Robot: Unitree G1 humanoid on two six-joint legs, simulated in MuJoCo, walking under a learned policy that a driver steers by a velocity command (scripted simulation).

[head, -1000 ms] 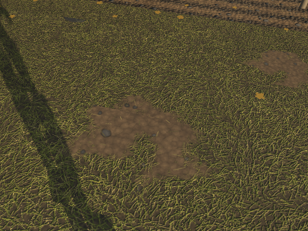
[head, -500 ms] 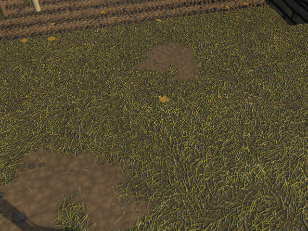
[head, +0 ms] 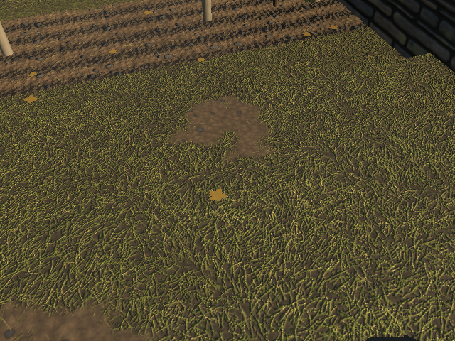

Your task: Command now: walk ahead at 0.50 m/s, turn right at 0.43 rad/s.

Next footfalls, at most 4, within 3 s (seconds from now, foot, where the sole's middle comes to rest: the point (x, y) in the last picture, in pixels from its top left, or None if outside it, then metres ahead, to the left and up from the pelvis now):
0.06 left None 0.17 0.14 -0.86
0.46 right None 0.39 -0.13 -0.86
1.00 left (232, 330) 0.62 0.11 -0.86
1.48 right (294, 307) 0.72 -0.08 -0.86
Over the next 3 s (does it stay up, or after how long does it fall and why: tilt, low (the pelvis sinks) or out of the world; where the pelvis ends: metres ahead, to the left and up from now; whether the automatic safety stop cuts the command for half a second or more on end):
stays up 0.56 -0.01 -0.09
